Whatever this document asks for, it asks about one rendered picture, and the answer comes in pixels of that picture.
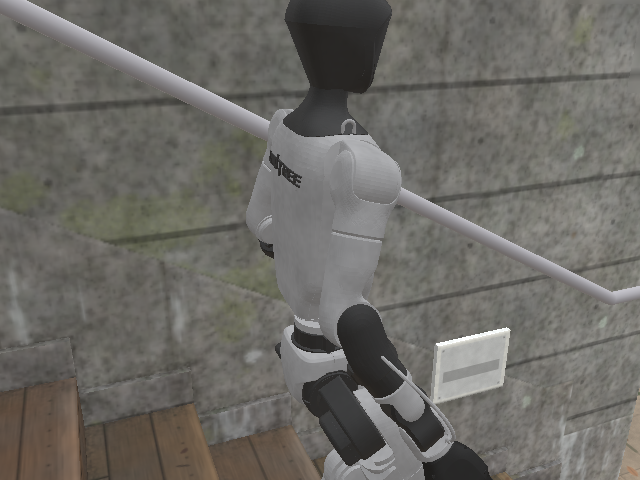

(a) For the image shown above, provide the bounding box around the robot torso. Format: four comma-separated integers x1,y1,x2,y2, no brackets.
269,119,381,418

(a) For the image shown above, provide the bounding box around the robot right thigh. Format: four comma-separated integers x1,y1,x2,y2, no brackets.
317,376,425,480

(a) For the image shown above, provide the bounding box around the left robot upper arm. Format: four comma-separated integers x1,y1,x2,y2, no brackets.
246,109,294,244

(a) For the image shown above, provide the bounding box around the left robot forearm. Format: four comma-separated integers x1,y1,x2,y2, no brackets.
258,239,274,259

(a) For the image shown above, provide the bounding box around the right robot upper arm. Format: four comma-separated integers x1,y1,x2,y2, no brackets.
319,139,402,348

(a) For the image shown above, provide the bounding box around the robot right hand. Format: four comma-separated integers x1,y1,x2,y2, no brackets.
422,441,493,480

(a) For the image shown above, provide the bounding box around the right robot forearm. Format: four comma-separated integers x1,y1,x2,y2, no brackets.
337,304,452,463

